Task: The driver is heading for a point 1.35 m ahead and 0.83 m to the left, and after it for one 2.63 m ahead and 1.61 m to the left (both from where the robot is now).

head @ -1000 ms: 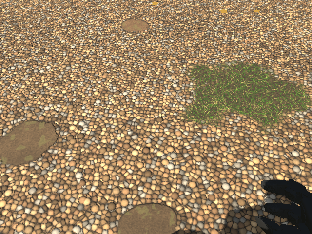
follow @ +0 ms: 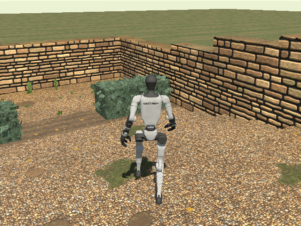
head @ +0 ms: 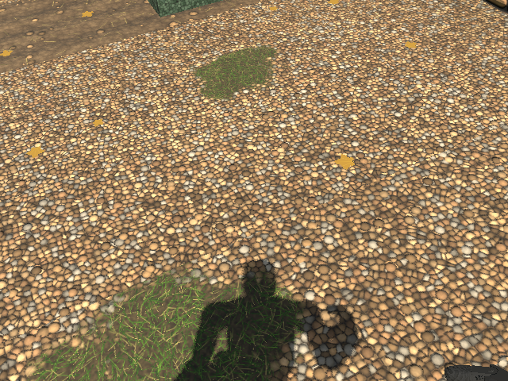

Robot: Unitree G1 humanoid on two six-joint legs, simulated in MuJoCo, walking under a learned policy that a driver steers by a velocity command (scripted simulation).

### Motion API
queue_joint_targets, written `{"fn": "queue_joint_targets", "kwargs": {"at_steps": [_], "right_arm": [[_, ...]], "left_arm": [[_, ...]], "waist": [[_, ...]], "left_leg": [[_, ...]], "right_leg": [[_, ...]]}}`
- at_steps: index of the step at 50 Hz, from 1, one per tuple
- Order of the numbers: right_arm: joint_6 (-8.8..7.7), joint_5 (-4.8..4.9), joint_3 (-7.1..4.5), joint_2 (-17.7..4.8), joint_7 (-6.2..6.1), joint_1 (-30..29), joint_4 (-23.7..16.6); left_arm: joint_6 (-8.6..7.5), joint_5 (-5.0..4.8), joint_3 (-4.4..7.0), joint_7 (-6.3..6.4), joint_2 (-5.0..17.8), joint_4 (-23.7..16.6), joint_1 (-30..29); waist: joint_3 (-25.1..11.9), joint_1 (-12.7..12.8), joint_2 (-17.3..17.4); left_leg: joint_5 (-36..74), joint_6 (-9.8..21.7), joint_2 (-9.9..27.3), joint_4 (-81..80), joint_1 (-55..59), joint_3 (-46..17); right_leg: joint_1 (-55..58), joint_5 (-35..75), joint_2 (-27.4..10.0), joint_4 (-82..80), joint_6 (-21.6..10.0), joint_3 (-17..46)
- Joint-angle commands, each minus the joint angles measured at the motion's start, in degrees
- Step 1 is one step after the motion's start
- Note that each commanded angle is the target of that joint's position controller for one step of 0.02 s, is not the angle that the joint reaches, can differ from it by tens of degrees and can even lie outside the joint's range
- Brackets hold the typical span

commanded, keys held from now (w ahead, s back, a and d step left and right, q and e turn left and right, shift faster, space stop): w+q+shift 0.94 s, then w+shift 0.06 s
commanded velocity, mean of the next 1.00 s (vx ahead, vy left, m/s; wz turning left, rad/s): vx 1.00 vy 0.00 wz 0.83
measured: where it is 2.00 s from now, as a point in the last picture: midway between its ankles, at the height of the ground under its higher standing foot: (43, 177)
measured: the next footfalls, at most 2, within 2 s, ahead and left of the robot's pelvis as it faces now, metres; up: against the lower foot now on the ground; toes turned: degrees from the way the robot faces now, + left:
left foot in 0.14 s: +0.30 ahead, +0.12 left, -0.16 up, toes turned +6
right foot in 0.48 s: +0.78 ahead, +0.05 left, -0.16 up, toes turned +35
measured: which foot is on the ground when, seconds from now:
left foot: up 0.00-0.12, down 0.14-0.46, up 0.48-0.86, down 0.88-1.00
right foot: down 0.00-0.12, up 0.14-0.46, down 0.48-0.88, up 0.90-1.00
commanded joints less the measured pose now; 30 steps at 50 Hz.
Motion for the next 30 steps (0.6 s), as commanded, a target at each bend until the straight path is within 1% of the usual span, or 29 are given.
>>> {"fn": "queue_joint_targets", "kwargs": {"at_steps": [1, 3, 4, 5, 6, 7, 8, 9, 10, 11, 12, 13, 14, 15, 16, 17, 18, 19, 20, 21, 22, 23, 24, 25, 26, 27, 28, 29, 30], "right_arm": [[-0.72, 0.5, -1.25, -2.74, 2.18, -5.28, -3.98], [0.72, 0.47, -3.09, -6.14, 1.35, 3.54, -1.54], [1.56, 0.58, -4.13, -8.07, 0.48, 11.43, 1.07], [2.49, 0.88, -4.87, -9.65, -0.06, 21.28, 4.64], [3.0, 0.47, -5.7, -10.67, -0.73, 31.36, 8.14], [3.44, -1.33, -4.28, -7.48, -1.12, 41.19, 13.4], [2.56, -3.5, -3.62, -9.6, -0.56, 40.4, 12.27], [2.95, -3.25, -3.21, -6.95, 0.05, 40.23, 11.95], [3.24, -1.94, -3.62, -7.13, -0.26, 39.9, 11.09], [3.7, -0.54, -3.41, -6.67, -0.75, 33.58, 10.84], [2.64, -0.61, -4.23, -12.09, -1.29, 27.9, 9.53], [2.01, -1.02, -2.8, -9.13, -1.57, 24.97, 9.5], [1.85, -0.79, -1.13, -5.21, -1.64, 23.01, 10.01], [1.93, -1.12, -0.69, -4.37, -2.17, 18.29, 8.76], [1.78, -0.91, 0.09, -2.63, -3.66, 13.17, 6.38], [2.01, -0.38, -0.34, -3.36, -5.95, 11.16, 5.34], [1.28, 0.67, -0.5, -1.66, -7.24, 16.98, 6.95], [1.16, 1.58, -1.13, -3.85, -7.65, 18.83, 8.34], [1.61, 2.29, -2.04, -6.2, -7.75, 19.36, 8.86], [1.87, 2.29, -2.59, -7.2, -7.59, 19.84, 9.1], [2.31, 1.77, -3.19, -7.44, -7.4, 19.99, 9.4], [2.67, 0.22, -3.54, -7.23, -6.95, 17.46, 8.58], [2.53, -1.22, -2.29, -1.66, -5.85, 14.45, 6.16], [1.6, -0.56, 0.48, 9.56, -4.88, 29.73, 5.31], [2.19, 3.12, 0.38, 4.67, -4.82, 29.56, 2.14], [3.44, 2.14, -0.61, 0.45, -5.33, 18.36, 1.61], [4.28, 0.77, -0.66, 1.2, -5.16, 11.71, -0.75], [5.24, 0.2, -0.61, 2.35, -4.57, 10.31, -1.95], [6.02, 0.36, -0.77, 2.43, -3.99, 10.97, -2.29]], "left_arm": [[0.81, 0.32, 1.6, 1.28, 6.76, -0.36, 1.54], [0.69, 0.03, 1.69, 1.2, 8.39, -1.71, -2.04], [0.69, 0.55, 1.63, 1.08, 9.23, -2.22, -4.36], [0.54, 0.68, 1.71, 0.84, 10.07, -2.21, -7.28], [-0.11, 0.94, 1.58, 0.27, 10.15, -3.24, -11.77], [-0.83, 1.15, 0.81, 0.06, 5.69, -4.33, -15.75], [-2.79, 1.23, -1.64, -1.02, -1.56, -8.37, -8.84], [-4.07, -0.13, -3.0, -1.09, -0.33, -11.17, -7.23], [-4.97, -1.61, -2.65, -0.72, 2.96, -13.8, -11.56], [-5.17, -2.09, -2.82, -0.06, 1.37, -15.34, -16.1], [-5.25, -3.84, -3.17, 0.97, 1.45, -16.15, -15.12], [-4.44, -2.58, -3.56, 1.09, 0.88, -15.9, -15.31], [-3.61, -0.89, -4.33, 0.54, -0.99, -15.4, -15.37], [-3.53, -0.29, -4.64, 0.12, -0.97, -16.9, -18.09], [-4.46, -1.33, -4.2, 0.36, 1.23, -19.39, -23.89], [-4.83, 2.37, -4.21, 0.37, 2.26, -20.46, -25.35], [-5.18, 3.19, -2.91, 0.44, 1.38, -19.21, -24.82], [-4.68, 1.66, -2.03, 0.87, 1.46, -20.17, -22.48], [-3.41, -0.1, -1.1, 1.56, 2.7, -20.26, -20.29], [-2.32, -1.65, -0.03, 2.58, 4.61, -20.82, -19.59], [-1.93, -3.01, 1.16, 3.1, 5.45, -21.28, -17.4], [-1.71, -4.02, 2.87, 2.99, 7.41, -19.41, -8.12], [-1.51, -3.88, 3.57, 2.32, 10.25, -15.08, 8.59], [-1.53, -0.43, 3.19, 0.7, 14.03, -13.07, 10.06], [-1.65, -0.16, 3.25, -0.35, 11.56, -12.91, 5.33], [-0.9, -1.61, 2.51, 0.15, 4.02, -12.75, 0.24], [-0.28, -0.96, 1.72, 0.01, 1.99, -10.76, -3.69], [-0.63, -0.02, 1.22, -0.43, 1.08, -9.73, -6.89], [-0.93, 0.49, 1.22, -0.47, 0.46, -8.37, -9.42]], "waist": [[3.78, 0.3, -6.13], [1.45, -4.01, -6.34], [-0.62, -7.65, -6.38], [-2.86, -11.23, -6.47], [-3.54, -17.2, -1.38], [0.72, -20.9, 13.28], [-5.22, -12.13, 29.42], [-18.36, -12.5, 19.79], [-22.15, -13.15, 6.75], [-14.52, -9.41, -7.27], [-7.99, -5.17, -4.84], [-0.91, -2.87, -12.11], [4.5, -0.2, -15.05], [9.43, 2.64, -15.03], [15.44, 2.95, -12.88], [15.6, 1.74, -8.94], [10.35, -0.95, -5.45], [5.76, -0.47, -1.42], [2.72, -0.36, 1.32], [1.14, -0.01, 2.26], [-1.41, 3.07, 2.95], [-6.85, 9.55, 5.52], [-16.96, 14.07, 4.32], [-24.02, 3.53, -25.68], [-21.04, 1.26, -32.46], [-6.43, 3.71, -20.26], [1.0, 2.45, -10.62], [4.15, -0.81, -7.27], [5.17, -3.22, -6.35]], "left_leg": [[9.01, 0.56, -0.75, -7.17, 4.68, 0.48], [4.07, 0.37, -3.09, -7.6, 11.71, 2.37], [2.86, 1.16, -2.78, -8.21, 16.64, 3.27], [2.06, 2.56, -0.75, -9.41, 22.72, 2.27], [6.82, 3.92, -1.69, -15.92, 34.21, 4.63], [8.96, 7.53, 0.93, -19.82, 50.64, 0.44], [23.96, 13.02, 2.05, 10.71, 76.98, -10.55], [13.73, 18.97, 4.45, 8.95, 84.5, -21.05], [-9.05, 22.21, 8.0, -0.9, 83.02, -30.61], [-37.08, 20.24, 9.85, -13.09, 69.92, -40.32], [-41.7, 25.42, 17.09, -16.88, 58.93, -55.72], [-40.44, 24.7, 18.19, -16.08, 46.88, -57.19], [-37.77, 22.14, 14.64, -12.88, 32.18, -49.73], [-39.54, 17.91, 8.46, -13.2, 17.24, -41.34], [-35.73, 13.43, 1.47, -17.41, 4.62, -31.04], [-36.44, 10.04, -8.03, -21.09, -14.58, -19.88], [-33.94, 10.55, -10.33, -22.38, -22.77, -20.81], [-31.52, 10.78, -8.58, -20.57, -18.28, -21.56], [-28.3, 10.04, -7.31, -17.9, -8.0, -22.59], [-17.65, 8.24, -7.97, -12.18, 4.14, -23.06], [-6.87, 5.58, -9.34, -2.49, 13.47, -22.47], [2.6, 3.2, -9.69, 10.96, 17.14, -21.48], [-9.24, 0.85, -9.19, 32.15, 12.3, -19.72], [-61.47, 0.22, -15.89, 56.21, 3.1, -20.44], [-54.82, 0.43, -10.11, 60.16, -9.91, -14.27], [-48.3, 0.3, -5.9, 58.24, -14.15, -8.56], [-44.05, 1.01, -4.04, 56.74, -12.96, -5.88], [-41.95, 1.31, -1.79, 54.06, -8.19, -6.09], [-40.57, 1.09, 0.96, 50.72, -4.21, -7.08]], "right_leg": [[-1.36, 34.15, -12.92, 2.71, -1.49, -3.04], [2.53, 50.39, -12.82, 12.81, 0.41, -3.95], [4.05, 58.81, -12.87, 22.6, 0.98, -4.31], [3.3, 64.59, -14.23, 34.28, 1.24, -3.45], [-3.62, 66.29, -11.43, 52.14, 2.26, -5.96], [-27.84, 17.01, -3.03, 85.84, 4.49, -6.91], [-61.5, -17.3, 1.29, 103.68, 5.65, 1.23], [-67.52, -16.53, -0.67, 102.79, 5.94, 7.08], [-70.77, -13.41, -1.21, 98.59, 5.31, 8.17], [-73.53, -3.86, -2.89, 92.42, 3.71, 4.88], [-76.95, -0.58, -3.37, 94.65, 5.28, 6.75], [-78.19, -2.28, -6.29, 92.36, 6.04, 8.75], [-74.95, -6.44, -8.52, 87.52, 5.35, 8.98], [-69.79, -5.63, -10.62, 76.51, 3.3, 8.02], [-64.08, 10.09, -11.49, 56.17, 3.49, 6.58], [-37.45, 31.23, -9.41, 34.94, 5.56, 2.24], [-15.2, 51.26, -6.23, 30.45, 7.86, 0.12], [-7.68, 56.44, -4.69, 25.5, 9.93, 1.14], [-5.67, 52.23, -2.8, 20.35, 10.97, 1.79], [-7.2, 43.55, -0.55, 14.18, 10.64, 1.93], [-6.59, 37.5, 0.9, 9.04, 9.96, 1.52], [0.44, 33.86, 0.54, 11.1, 8.97, -0.3], [16.47, 27.02, -10.18, 19.23, 4.44, 9.25], [22.7, 30.76, -25.65, 12.63, -5.17, 36.34], [18.18, -1.99, -32.17, -5.77, -11.45, 64.09], [6.99, -16.03, -26.11, -7.98, -9.38, 55.92], [-4.5, -13.86, -22.8, -8.08, -6.91, 45.26], [-15.04, -6.54, -21.6, -7.52, -6.26, 37.67], [-22.06, -0.9, -20.59, -6.42, -5.49, 30.85]]}}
